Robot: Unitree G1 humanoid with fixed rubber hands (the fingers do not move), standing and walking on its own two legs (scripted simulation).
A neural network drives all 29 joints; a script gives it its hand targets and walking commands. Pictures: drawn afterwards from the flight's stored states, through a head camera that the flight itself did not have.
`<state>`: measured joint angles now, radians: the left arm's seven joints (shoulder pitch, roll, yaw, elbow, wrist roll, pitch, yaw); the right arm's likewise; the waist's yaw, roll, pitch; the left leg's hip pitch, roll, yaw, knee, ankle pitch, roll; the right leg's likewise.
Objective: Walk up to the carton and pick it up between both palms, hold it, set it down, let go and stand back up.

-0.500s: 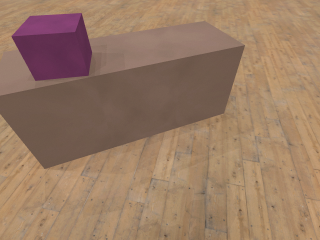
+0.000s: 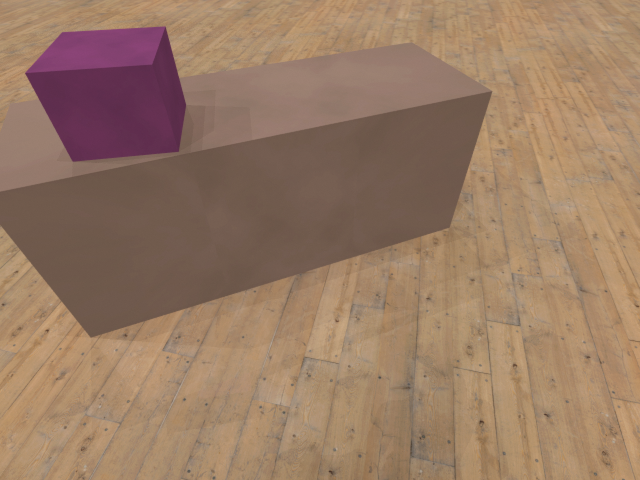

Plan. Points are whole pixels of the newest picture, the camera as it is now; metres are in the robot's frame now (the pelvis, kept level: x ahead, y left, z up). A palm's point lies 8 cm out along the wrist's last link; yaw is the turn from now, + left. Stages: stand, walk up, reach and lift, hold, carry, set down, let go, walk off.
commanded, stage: stand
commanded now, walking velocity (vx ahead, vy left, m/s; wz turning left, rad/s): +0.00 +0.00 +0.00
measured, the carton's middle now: (120, 91) +1.12 +0.58 +0.00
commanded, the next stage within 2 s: walk up in 1.50 s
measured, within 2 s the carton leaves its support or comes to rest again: neither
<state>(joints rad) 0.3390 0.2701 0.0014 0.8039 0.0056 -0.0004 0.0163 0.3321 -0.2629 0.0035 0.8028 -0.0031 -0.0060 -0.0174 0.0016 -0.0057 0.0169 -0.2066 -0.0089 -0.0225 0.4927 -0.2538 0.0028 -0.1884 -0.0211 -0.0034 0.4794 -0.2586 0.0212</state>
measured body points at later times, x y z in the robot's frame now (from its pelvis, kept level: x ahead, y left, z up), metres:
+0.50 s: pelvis +0.00 +0.00 +0.00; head +0.00 +0.00 +0.45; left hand +0.04 +0.26 -0.13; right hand +0.05 -0.26 -0.13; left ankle +0.01 +0.12 -0.74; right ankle +0.00 -0.13 -0.74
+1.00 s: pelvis +0.00 +0.00 +0.00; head +0.00 +0.00 +0.45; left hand +0.03 +0.26 -0.14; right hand +0.04 -0.26 -0.13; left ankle +0.01 +0.12 -0.74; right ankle +0.00 -0.13 -0.74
